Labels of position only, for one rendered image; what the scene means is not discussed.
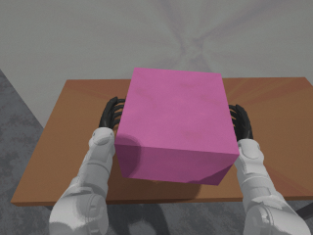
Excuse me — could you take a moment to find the table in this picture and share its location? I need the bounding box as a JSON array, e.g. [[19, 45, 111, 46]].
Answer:
[[10, 76, 313, 220]]

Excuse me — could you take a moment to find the left robot forearm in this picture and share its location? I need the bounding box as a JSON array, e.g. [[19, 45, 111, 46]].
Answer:
[[49, 127, 115, 235]]

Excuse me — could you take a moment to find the right robot forearm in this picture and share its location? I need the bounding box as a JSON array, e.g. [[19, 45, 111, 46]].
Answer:
[[234, 138, 311, 235]]

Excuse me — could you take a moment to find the robot left hand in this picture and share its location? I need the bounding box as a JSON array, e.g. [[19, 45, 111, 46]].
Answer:
[[98, 96, 126, 129]]

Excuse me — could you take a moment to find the carton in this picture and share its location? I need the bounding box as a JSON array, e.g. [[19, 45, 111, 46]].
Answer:
[[114, 68, 240, 186]]

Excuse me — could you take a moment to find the robot left upper arm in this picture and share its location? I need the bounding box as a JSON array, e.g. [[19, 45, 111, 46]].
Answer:
[[50, 193, 109, 235]]

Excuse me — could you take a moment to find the robot right hand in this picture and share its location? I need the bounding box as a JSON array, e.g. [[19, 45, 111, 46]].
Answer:
[[228, 104, 253, 142]]

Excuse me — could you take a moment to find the robot right upper arm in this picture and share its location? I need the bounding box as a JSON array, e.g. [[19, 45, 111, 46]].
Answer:
[[243, 205, 311, 235]]

